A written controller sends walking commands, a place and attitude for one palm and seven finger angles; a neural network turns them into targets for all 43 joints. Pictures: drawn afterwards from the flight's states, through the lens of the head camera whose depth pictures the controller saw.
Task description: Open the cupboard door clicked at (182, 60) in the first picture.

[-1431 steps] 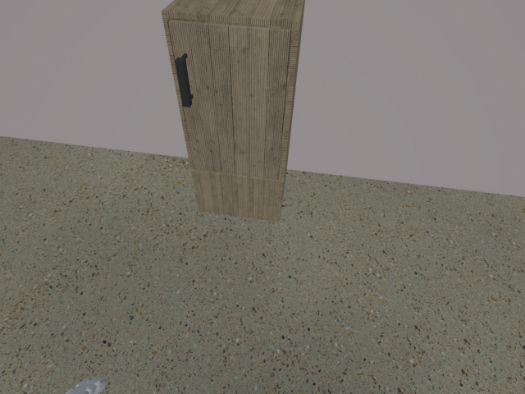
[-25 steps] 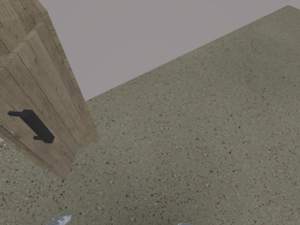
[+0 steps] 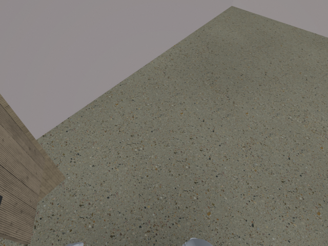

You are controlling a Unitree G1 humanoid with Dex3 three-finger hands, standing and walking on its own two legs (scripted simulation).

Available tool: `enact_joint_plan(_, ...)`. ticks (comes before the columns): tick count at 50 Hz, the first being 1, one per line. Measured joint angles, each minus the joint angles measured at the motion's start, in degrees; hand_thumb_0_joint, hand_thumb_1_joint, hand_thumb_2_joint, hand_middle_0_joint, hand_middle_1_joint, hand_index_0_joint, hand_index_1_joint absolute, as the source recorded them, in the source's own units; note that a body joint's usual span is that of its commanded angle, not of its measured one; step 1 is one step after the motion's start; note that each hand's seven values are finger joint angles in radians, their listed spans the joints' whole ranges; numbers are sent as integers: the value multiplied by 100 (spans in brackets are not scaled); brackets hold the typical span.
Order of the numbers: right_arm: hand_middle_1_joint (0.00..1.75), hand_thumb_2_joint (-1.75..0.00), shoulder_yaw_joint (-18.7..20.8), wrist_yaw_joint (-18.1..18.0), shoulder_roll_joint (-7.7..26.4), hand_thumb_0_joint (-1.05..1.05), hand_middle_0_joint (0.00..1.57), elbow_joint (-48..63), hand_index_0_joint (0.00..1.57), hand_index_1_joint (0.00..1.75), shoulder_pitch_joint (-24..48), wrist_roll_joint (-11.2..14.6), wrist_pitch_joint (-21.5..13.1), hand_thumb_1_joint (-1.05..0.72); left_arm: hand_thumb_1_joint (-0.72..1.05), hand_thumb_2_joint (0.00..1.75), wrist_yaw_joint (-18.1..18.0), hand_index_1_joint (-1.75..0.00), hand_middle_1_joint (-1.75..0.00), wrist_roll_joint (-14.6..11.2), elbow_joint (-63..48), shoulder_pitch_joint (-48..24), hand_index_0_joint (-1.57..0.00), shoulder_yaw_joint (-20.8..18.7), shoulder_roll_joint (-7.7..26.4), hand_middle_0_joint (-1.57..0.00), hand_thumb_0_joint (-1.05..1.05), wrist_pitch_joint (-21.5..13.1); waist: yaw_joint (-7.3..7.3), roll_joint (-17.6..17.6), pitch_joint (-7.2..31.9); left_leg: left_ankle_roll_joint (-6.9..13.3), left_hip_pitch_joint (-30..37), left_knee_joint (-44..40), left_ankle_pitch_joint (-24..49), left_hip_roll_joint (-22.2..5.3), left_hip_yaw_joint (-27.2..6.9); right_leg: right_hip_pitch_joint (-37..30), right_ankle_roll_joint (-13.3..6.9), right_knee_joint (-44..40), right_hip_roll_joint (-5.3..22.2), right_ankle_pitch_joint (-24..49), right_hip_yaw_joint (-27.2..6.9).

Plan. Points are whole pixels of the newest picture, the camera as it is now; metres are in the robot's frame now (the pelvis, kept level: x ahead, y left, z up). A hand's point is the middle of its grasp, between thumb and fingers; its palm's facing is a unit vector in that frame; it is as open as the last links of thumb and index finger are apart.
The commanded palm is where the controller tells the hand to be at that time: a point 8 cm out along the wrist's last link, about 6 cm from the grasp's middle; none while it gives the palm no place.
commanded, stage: walk to a spot facing it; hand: left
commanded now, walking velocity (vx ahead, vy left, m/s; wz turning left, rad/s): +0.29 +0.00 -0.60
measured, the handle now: out of the picture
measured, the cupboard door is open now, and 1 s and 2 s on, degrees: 49 49 49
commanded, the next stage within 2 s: turn to face it in 1.52 s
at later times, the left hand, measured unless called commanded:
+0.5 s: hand (129, 226) +0.20 +0.11 -0.17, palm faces -0.20 -0.97 -0.16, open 7.4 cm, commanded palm none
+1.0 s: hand (169, 131) +0.54 +0.00 -0.16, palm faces -0.48 -0.86 -0.18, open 7.4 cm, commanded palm none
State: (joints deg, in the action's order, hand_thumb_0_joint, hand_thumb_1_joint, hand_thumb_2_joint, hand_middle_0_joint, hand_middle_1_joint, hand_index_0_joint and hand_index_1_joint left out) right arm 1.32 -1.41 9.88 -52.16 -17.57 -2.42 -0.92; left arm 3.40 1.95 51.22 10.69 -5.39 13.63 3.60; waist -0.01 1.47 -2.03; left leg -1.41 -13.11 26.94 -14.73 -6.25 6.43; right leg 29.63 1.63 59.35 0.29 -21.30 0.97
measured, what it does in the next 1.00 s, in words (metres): walks ahead, turning right: right foot, then left foot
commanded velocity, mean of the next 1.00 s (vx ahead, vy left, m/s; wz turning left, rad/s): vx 0.35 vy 0.00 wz -0.37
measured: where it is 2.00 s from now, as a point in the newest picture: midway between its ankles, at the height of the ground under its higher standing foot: (214, 169)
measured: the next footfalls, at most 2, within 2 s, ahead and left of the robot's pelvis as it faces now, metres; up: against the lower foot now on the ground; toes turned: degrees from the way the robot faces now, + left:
right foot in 0.18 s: +0.10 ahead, -0.16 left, +0.00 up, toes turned -14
left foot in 0.60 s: +0.38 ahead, +0.01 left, +0.00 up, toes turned -13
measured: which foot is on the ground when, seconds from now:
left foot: down 0.00-0.18, up 0.20-0.58, down 0.60-1.00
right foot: up 0.00-0.16, down 0.18-0.60, up 0.62-1.00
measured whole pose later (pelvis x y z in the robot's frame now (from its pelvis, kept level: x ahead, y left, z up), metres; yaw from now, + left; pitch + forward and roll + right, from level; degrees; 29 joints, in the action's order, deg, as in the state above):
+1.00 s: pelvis +0.36 -0.11 +0.00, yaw -27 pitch +1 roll +0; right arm 2.3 -0.6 9.8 -61.8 -26.4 -2.2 -3.6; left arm 2.7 2.0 55.2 7.0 -3.9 12.4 0.5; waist -2.4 1.5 -2.3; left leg -0.5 -2.8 18.5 -16.1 -3.5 13.6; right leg 32.3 -0.7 44.3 5.5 -8.3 3.4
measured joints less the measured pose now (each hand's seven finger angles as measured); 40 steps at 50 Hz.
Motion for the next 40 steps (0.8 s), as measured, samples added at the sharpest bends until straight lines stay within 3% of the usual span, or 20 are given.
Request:
enact_joint_plan(5,30,-90,77,49,83,0,21,-119,21,30,-228,-16,-64,-91,91,90,63,-30,-30,-9,24,-15,-20,14,-16,-20,1,-52,-66,-129,-24,-154,335,-199,-106,-203,417,-259,-3,-1175,300,77,233)
enact_joint_plan(9,30,-90,145,104,220,0,21,-196,21,30,-446,4,-38,-90,91,90,86,-30,-30,-7,25,-70,-20,61,-8,-20,1,-162,-180,-227,-42,-342,375,392,-621,-440,672,-896,-159,-2469,239,124,440)
enact_joint_plan(10,30,-90,164,126,253,0,21,-253,21,30,-468,45,2,-91,91,90,60,-30,-30,1,17,-90,-20,65,-1,-20,1,-259,-144,-219,-46,-297,208,963,-943,-482,644,-900,-250,-2519,200,505,398)
enact_joint_plan(12,30,-90,202,149,352,0,21,-420,20,30,-324,83,161,-91,91,90,-45,-30,-30,-49,42,-134,-20,93,-88,-20,1,-401,-112,-307,-155,-205,-371,2474,-1455,-346,109,-907,-366,-2249,94,475,373)
enact_joint_plan(15,30,-90,251,174,412,1,20,-475,20,30,-33,84,218,-91,91,89,-178,-30,-30,-75,78,22,-20,133,-200,-20,1,-476,-54,-304,-205,-190,-1150,3558,-1074,-135,-194,-1279,-414,-2649,-34,421,277)
enact_joint_plan(20,30,-90,271,224,324,1,20,-210,20,30,500,64,98,-91,90,89,-226,-30,-30,-56,347,442,-21,172,-288,-20,1,-547,-1,-121,-161,-264,-1820,2985,-261,-32,-258,-1916,-433,-3497,-178,624,-9)
enact_joint_plan(26,30,-90,221,265,165,0,20,12,20,30,1003,94,-26,-91,90,89,-217,-30,-30,-47,663,836,-21,221,-360,-20,1,-586,186,-17,-158,-214,-1808,1690,168,116,-329,-2570,-349,-3818,-287,358,-285)
enact_joint_plan(30,30,-90,124,253,113,0,20,118,20,30,1122,84,-215,-91,90,89,-228,-30,-30,-72,807,1099,-21,189,-356,-20,1,-545,276,34,-90,-45,-1166,547,347,268,-298,-2724,-237,-3241,-288,-275,-466)
enact_joint_plan(31,30,-90,111,228,108,0,20,136,20,30,1144,45,-298,-91,90,89,-219,-30,-30,-94,853,1112,-21,176,-350,-20,1,-514,255,29,-81,89,-1177,655,603,260,-266,-2478,-269,-2512,-282,-519,-419)
enact_joint_plan(33,30,-90,58,176,21,0,20,142,20,30,1122,0,-347,-91,90,89,-211,-30,-30,-92,927,1009,-21,155,-263,-20,1,-439,232,134,-139,297,-1106,1019,318,264,-85,-1794,-353,-683,-250,-695,-402)
enact_joint_plan(36,30,-90,11,133,-102,0,21,64,20,30,816,-6,-349,-91,91,89,-181,-30,-30,-23,882,753,-20,94,-119,-20,1,-421,185,203,-110,341,-726,737,100,261,84,-784,-362,906,-65,-142,-140)
enact_joint_plan(40,30,-90,58,25,-165,-1,21,-274,21,30,299,52,-376,-93,91,90,-141,-30,-30,4,607,359,-20,42,-29,-20,1,-409,147,181,-93,327,-134,-25,225,289,256,117,-246,946,239,609,-49)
